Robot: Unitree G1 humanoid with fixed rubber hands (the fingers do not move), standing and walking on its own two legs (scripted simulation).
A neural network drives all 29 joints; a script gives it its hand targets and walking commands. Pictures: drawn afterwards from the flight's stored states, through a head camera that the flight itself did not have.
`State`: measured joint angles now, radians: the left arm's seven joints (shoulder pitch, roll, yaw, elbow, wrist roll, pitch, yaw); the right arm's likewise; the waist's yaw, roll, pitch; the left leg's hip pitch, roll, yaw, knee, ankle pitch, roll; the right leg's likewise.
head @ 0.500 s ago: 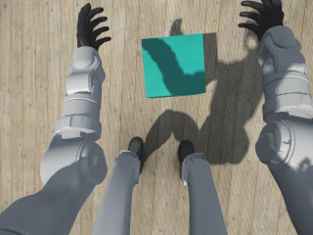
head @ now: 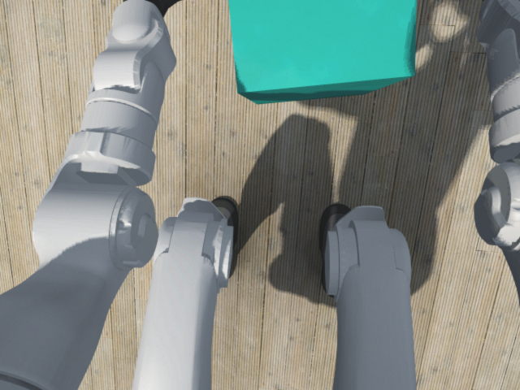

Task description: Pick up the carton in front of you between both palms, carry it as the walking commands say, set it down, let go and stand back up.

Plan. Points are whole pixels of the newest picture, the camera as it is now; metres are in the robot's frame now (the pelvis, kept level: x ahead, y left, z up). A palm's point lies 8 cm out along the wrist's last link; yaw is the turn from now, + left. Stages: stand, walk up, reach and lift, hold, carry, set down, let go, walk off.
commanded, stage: reach and lift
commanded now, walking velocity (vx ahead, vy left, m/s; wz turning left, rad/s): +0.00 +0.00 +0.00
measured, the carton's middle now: (312, 25) +0.56 -0.06 -0.30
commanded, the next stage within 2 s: none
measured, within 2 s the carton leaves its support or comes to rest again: leaves its support in 1.08 s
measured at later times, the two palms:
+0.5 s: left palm (177, 17) +0.56 +0.13 -0.23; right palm out of the picture +0.58 -0.22 -0.23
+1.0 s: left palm (191, 12) +0.56 +0.10 -0.22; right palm out of the picture +0.57 -0.20 -0.22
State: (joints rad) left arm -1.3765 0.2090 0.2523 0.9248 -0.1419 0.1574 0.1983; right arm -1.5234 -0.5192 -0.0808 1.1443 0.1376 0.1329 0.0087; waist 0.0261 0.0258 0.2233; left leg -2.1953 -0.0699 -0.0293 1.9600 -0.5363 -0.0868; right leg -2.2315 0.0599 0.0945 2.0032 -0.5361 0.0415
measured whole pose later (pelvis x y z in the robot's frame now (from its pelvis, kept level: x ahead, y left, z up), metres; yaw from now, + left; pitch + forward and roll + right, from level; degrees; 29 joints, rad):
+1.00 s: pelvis +0.00 -0.01 -0.06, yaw +1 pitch +35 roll +4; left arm -1.51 0.15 0.41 0.98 0.00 0.20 0.15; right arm -1.64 -0.42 -0.09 1.17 0.03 0.21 0.04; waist -0.01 0.06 0.43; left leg -2.22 -0.10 -0.04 2.19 -0.60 -0.11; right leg -2.25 0.01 0.06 2.25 -0.62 0.00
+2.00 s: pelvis +0.02 +0.01 +0.14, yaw -5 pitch +40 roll +2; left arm -0.84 -0.11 0.49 0.58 0.19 0.37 0.09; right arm -0.93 -0.03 -0.37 0.71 -0.22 0.40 -0.01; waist 0.01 0.02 -0.22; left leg -1.71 -0.11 -0.10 1.53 -0.51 -0.08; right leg -1.75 0.10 0.12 1.54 -0.48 0.05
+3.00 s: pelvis +0.10 +0.01 +0.35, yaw -6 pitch -1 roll +0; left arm -0.26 -0.15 0.26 0.40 0.26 0.58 0.01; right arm -0.26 0.15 -0.25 0.39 -0.27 0.60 -0.02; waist 0.00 0.01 -0.08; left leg -0.20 -0.04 -0.15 0.46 -0.24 -0.02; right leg -0.21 0.04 0.15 0.45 -0.22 0.02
